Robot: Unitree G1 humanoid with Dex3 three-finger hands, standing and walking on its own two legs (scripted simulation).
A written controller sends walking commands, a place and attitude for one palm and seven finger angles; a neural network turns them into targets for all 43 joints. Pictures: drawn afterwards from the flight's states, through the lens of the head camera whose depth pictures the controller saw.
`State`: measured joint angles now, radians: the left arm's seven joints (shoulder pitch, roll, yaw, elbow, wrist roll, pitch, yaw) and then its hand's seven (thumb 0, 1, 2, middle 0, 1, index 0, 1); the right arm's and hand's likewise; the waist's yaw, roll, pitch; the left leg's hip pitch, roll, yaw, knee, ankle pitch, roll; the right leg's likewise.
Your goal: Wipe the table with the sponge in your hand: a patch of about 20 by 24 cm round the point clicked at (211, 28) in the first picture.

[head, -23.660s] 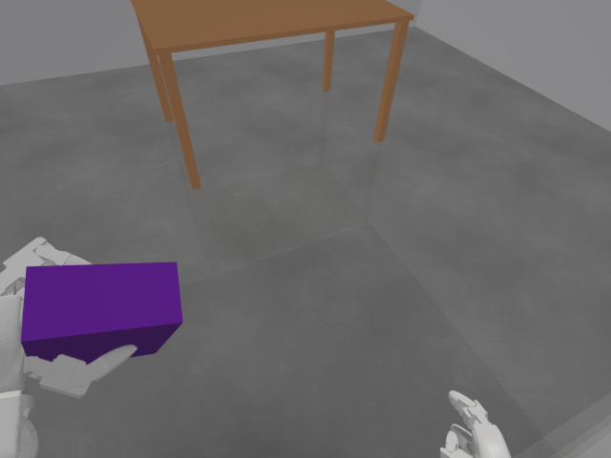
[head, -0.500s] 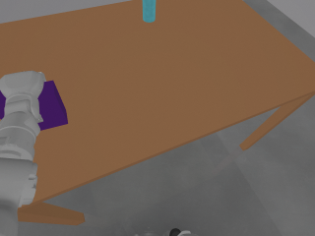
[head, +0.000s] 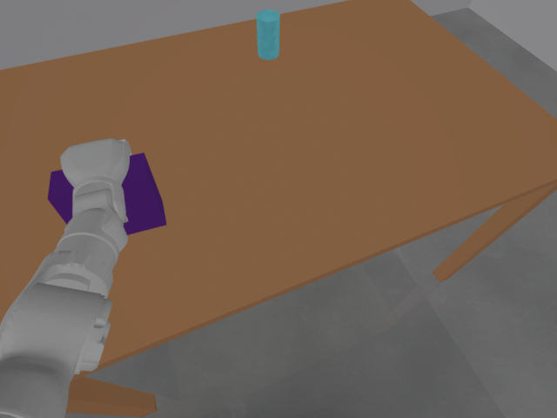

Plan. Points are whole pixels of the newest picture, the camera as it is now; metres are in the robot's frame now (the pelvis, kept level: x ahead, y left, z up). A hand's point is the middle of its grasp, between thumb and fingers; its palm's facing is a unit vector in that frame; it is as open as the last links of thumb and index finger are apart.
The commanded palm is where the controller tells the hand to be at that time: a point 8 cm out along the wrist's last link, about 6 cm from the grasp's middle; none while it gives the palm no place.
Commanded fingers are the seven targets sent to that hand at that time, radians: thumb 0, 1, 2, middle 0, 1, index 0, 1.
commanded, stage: wipe back along the middle lane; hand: left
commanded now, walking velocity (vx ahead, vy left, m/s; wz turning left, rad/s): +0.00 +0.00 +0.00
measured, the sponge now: (117, 208) +0.44 +0.28 -0.02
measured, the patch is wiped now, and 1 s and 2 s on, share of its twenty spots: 0.50 0.65 0.75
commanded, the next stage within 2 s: slide across to the third lane in 1.86 s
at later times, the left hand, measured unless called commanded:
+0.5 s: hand (119, 217) +0.40 +0.25 +0.02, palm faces -0.08 +0.01 -1.00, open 10.1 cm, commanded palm +0.37 +0.23 +0.05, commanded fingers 0.00 0.10 1.30 -1.20 -1.60 -1.20 -1.60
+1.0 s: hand (125, 236) +0.37 +0.23 +0.02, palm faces -0.03 +0.00 -1.00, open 10.1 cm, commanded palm +0.32 +0.21 +0.05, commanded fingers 0.00 0.10 1.30 -1.20 -1.60 -1.20 -1.60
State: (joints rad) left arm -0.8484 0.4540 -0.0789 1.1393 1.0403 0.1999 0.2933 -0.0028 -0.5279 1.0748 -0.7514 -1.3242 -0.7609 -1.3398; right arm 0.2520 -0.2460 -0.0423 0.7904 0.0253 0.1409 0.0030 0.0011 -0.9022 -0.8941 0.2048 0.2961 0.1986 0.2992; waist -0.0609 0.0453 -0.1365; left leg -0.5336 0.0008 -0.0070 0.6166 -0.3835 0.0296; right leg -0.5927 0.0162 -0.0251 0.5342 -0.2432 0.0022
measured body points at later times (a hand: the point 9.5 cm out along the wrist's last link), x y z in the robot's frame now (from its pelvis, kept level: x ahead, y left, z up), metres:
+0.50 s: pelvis -0.02 -0.01 +0.00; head +0.04 -0.01 +0.45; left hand +0.40 +0.24 +0.08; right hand +0.09 -0.27 -0.13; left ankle -0.07 +0.09 -0.73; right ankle -0.01 -0.13 -0.73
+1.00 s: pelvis -0.01 -0.01 +0.00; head +0.02 -0.02 +0.45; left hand +0.36 +0.23 +0.08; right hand +0.14 -0.25 -0.12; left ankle -0.07 +0.09 -0.73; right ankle -0.01 -0.13 -0.73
